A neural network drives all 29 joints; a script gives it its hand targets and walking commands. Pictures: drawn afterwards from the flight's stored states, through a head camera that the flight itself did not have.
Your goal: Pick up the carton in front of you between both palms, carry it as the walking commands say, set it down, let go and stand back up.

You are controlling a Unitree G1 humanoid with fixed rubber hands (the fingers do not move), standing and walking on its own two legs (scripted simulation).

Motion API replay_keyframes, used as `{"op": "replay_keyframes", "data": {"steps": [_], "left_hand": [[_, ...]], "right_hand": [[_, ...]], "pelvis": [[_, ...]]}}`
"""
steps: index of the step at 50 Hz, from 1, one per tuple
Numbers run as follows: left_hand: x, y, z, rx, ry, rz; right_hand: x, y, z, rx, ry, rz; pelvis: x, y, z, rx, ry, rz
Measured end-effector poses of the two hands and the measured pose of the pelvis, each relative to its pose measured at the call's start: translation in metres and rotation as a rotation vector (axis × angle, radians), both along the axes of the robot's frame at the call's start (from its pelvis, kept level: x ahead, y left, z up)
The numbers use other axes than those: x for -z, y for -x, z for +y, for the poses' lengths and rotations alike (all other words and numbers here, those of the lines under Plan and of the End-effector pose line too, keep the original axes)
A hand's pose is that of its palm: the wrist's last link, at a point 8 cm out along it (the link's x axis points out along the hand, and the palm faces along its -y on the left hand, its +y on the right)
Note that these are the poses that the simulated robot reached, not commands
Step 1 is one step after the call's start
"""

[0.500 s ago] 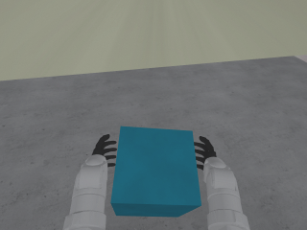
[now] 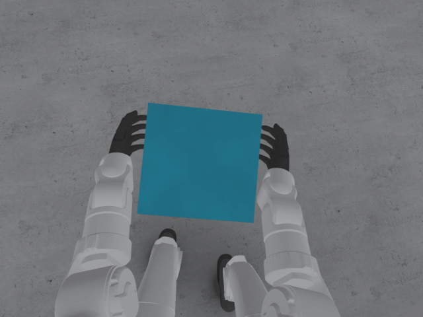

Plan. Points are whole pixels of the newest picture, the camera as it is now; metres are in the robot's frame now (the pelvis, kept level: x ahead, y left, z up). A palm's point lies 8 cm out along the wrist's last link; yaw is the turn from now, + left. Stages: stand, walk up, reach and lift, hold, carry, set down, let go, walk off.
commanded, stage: set down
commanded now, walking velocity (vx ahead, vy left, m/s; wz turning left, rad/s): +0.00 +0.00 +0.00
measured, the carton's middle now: (200, 163) +0.40 +0.05 -0.18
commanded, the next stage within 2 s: none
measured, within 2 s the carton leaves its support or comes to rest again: neither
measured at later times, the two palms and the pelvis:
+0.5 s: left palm (125, 146) +0.43 +0.24 -0.23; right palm (244, 159) +0.43 -0.05 -0.21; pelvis -0.03 +0.03 -0.14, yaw -4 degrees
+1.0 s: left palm (131, 151) +0.45 +0.26 -0.38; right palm (227, 160) +0.46 -0.03 -0.36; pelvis -0.05 +0.02 -0.24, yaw -7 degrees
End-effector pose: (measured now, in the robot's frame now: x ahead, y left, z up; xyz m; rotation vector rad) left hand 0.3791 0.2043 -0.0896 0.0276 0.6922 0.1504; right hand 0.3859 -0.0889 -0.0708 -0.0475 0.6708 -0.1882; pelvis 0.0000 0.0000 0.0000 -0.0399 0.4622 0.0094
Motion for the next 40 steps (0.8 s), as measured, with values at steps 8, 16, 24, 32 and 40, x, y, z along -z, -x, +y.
{"op": "replay_keyframes", "data": {"steps": [8,16,24,32,40], "left_hand": [[0.046,-0.026,0.011,-0.014,0.021,-0.032],[0.089,-0.036,0.027,-0.026,0.02,-0.02],[0.138,-0.049,0.033,-0.016,0.008,-0.008],[0.188,-0.057,0.04,-0.019,-0.008,0.013],[0.232,-0.065,0.05,-0.022,-0.025,0.032]], "right_hand": [[0.047,-0.014,0.011,0.05,-0.05,-0.036],[0.09,-0.027,0.028,0.044,-0.058,-0.032],[0.134,-0.043,0.035,0.026,-0.022,-0.028],[0.183,-0.054,0.042,0.015,-0.03,-0.014],[0.229,-0.065,0.051,-0.007,-0.031,0.0]], "pelvis": [[0.044,0.006,0.006,0.023,0.016,0.172],[0.087,0.015,0.02,0.024,0.032,0.255],[0.13,0.027,0.028,0.027,0.052,0.309],[0.17,0.038,0.028,0.035,0.066,0.333],[0.204,0.047,0.022,0.045,0.067,0.345]]}}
